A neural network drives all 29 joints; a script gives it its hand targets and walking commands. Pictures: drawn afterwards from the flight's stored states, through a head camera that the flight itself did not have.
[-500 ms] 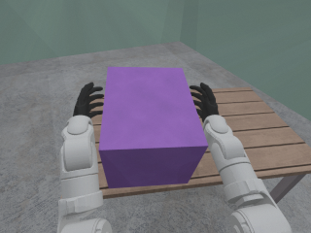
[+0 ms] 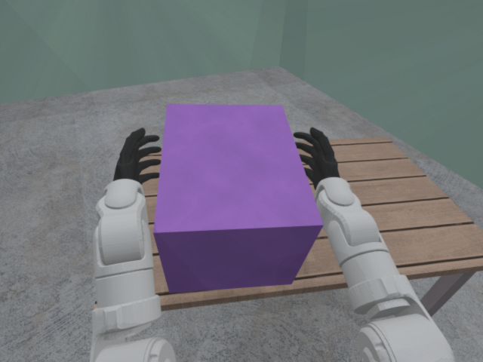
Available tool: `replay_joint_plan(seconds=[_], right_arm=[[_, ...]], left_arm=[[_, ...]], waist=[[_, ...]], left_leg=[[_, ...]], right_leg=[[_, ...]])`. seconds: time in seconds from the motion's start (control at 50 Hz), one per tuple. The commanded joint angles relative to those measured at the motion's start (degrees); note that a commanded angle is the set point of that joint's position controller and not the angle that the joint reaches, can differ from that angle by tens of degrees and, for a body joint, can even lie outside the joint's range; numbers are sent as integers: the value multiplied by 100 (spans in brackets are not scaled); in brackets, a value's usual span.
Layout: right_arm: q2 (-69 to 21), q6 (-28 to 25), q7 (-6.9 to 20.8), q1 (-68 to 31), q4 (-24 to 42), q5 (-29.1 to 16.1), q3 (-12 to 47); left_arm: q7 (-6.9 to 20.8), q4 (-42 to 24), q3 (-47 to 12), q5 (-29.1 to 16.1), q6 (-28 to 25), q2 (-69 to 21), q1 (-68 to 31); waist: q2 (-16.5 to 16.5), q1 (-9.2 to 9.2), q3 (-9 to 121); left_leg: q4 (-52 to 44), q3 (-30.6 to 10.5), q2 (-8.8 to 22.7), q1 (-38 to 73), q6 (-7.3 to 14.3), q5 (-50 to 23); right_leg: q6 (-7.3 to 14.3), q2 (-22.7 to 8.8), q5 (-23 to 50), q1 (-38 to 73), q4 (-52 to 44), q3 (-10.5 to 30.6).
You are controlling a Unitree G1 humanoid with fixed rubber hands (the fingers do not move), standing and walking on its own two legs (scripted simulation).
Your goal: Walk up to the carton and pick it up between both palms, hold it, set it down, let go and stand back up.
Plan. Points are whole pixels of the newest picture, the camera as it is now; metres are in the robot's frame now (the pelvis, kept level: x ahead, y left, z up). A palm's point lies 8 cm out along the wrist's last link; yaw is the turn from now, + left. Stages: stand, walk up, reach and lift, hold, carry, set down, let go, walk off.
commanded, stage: hold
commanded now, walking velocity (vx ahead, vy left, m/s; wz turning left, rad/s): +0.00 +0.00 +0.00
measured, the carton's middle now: (229, 193) +0.39 +0.01 +0.12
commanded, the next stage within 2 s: none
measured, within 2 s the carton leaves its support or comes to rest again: neither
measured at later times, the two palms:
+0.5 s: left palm (130, 179) +0.35 +0.16 +0.19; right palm (324, 176) +0.36 -0.14 +0.18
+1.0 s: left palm (129, 180) +0.35 +0.16 +0.19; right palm (324, 177) +0.36 -0.14 +0.18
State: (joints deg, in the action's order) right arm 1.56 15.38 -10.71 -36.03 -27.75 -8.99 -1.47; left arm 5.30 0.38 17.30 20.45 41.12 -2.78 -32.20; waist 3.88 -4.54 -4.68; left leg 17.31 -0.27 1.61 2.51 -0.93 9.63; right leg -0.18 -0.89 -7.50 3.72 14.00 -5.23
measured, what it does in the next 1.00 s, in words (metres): stands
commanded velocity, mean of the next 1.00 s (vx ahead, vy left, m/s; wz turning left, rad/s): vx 0.00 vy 0.00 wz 0.00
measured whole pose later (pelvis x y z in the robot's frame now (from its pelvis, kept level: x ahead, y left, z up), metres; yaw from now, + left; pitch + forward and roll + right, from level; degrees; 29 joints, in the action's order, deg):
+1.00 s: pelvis +0.00 +0.00 +0.00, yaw +0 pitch -10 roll -1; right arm 1.5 14.7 -10.4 -36.1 -27.9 -8.5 -2.1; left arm 5.1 0.8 17.1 20.5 41.0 -2.9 -32.7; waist 3.8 -4.3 -4.7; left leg 17.2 0.1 1.4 2.1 -0.8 9.4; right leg -0.3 -1.1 -7.3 3.0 14.2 -4.9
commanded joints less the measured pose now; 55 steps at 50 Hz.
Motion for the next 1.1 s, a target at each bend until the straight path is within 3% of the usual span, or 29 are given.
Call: replay_joint_plan(seconds=[0.0, 0.22, 0.56, 1.08], right_arm=[[-2821, -334, 515, -3666, 1639, -319, 2044], [-2741, -363, 591, -3714, 1537, -252, 1933], [-2807, -361, 534, -3665, 1571, -299, 2035], [-2763, -390, 574, -3677, 1506, -263, 1972]], left_arm=[[734, -193, -2457, -755, -191, -2510, -2800], [682, -97, -2435, -730, -172, -2554, -2825], [725, -151, -2386, -713, -180, -2498, -2786], [700, -129, -2396, -708, -186, -2523, -2820]], waist=[[-432, -45, 1783], [-428, -11, 1712], [-377, -13, 1762], [-409, -14, 1759]], left_leg=[[-115, 402, -403, -90, -56, -1255], [-194, 407, -347, -102, -29, -1072], [-133, 421, -400, -80, -26, -1235], [-150, 417, -374, -55, -31, -1210]], right_leg=[[-162, 350, 858, 723, 34, -141], [-104, 373, 431, 552, -10, -160], [-160, 345, 837, 735, 21, -132], [-129, 361, 656, 655, 8, -152]])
